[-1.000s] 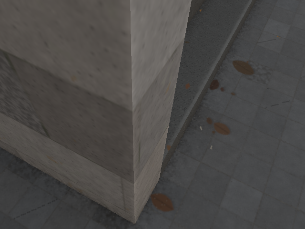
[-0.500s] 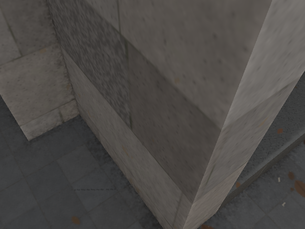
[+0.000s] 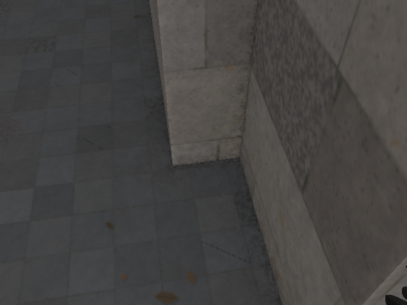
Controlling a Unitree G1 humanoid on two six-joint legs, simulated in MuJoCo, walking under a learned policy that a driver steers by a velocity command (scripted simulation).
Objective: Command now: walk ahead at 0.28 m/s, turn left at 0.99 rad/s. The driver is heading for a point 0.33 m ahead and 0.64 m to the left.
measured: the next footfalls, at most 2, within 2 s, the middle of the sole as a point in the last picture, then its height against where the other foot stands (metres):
left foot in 0.42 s outside the picture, level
right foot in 0.84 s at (69, 279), level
